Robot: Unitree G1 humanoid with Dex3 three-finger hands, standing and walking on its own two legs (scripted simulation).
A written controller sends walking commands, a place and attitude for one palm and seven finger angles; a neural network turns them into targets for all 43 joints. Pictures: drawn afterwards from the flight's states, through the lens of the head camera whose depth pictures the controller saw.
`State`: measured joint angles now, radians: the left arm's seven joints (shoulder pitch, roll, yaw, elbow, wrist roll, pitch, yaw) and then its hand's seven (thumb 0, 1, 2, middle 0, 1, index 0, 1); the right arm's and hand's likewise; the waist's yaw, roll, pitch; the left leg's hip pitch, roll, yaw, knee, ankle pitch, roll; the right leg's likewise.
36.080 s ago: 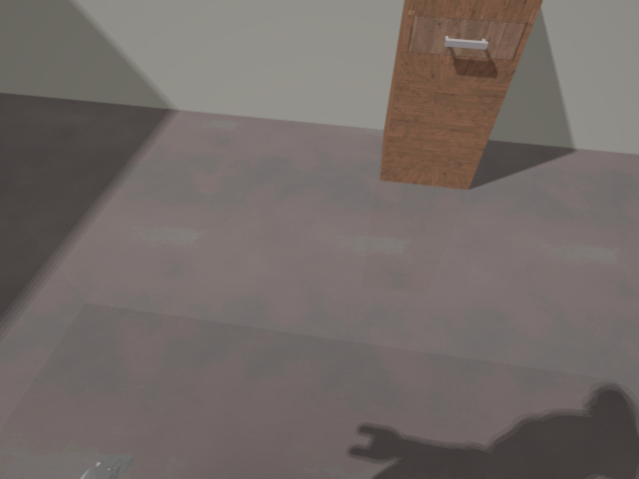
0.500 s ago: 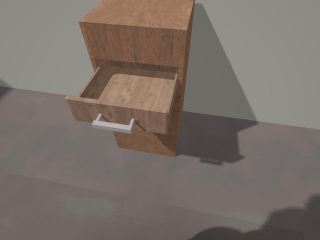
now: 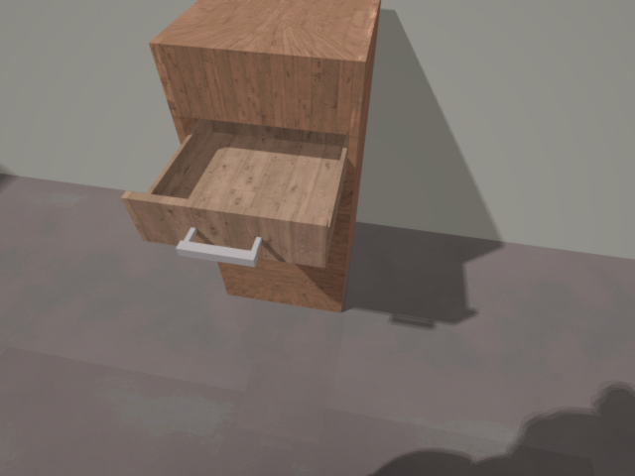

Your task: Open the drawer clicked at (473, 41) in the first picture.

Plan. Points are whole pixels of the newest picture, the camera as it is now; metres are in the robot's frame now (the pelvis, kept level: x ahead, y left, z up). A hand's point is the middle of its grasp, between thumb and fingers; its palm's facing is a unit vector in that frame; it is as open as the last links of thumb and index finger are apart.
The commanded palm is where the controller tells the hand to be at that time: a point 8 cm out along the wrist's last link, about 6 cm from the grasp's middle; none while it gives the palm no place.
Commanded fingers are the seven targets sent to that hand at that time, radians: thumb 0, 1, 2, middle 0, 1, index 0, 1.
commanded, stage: look to check the result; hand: left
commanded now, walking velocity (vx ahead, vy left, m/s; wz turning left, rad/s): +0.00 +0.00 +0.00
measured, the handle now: (220, 245) +0.51 +0.21 -0.08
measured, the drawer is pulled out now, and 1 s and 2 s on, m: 0.28 0.28 0.28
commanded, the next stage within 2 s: stand and wait in 0.44 s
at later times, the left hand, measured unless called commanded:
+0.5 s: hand out of the picture -0.01 +0.15 -0.18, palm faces +0.07 -0.98 -0.16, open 7.4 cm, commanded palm none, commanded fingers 0.00 0.90 0.90 -0.20 -0.30 -0.20 -0.30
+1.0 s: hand out of the picture +0.00 +0.14 -0.17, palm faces +0.07 -0.98 -0.18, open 7.4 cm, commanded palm none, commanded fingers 0.00 0.90 0.90 -0.20 -0.30 -0.20 -0.30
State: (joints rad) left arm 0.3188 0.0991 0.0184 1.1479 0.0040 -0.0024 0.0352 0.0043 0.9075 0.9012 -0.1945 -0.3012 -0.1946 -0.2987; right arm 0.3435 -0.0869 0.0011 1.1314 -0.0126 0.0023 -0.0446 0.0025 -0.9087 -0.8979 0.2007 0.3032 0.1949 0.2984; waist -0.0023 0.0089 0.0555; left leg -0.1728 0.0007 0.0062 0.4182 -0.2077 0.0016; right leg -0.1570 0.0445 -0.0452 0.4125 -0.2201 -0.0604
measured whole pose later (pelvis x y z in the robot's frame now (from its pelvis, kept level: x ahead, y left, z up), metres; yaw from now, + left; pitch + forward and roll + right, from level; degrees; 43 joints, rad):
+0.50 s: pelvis +0.01 -0.01 +0.00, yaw +0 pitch -2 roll +0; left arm 0.31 0.10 0.02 1.14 0.00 -0.01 0.04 0.00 0.91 0.90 -0.19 -0.30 -0.19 -0.30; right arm 0.31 -0.09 0.00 1.13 -0.01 0.00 -0.04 0.00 -0.91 -0.90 0.20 0.30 0.19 0.30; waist 0.00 0.01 0.06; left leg -0.16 0.01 0.00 0.41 -0.22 -0.01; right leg -0.15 0.05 -0.05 0.41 -0.23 -0.07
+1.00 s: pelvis +0.02 -0.02 +0.00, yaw +0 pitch -2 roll +1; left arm 0.30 0.10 0.02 1.14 0.00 -0.01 0.04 0.00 0.91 0.90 -0.19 -0.30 -0.19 -0.30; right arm 0.31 -0.10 0.00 1.13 -0.01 0.00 -0.05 0.00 -0.91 -0.90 0.20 0.30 0.19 0.30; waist 0.00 0.02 0.07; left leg -0.14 0.02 0.00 0.40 -0.23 -0.02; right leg -0.13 0.06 -0.05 0.40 -0.25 -0.08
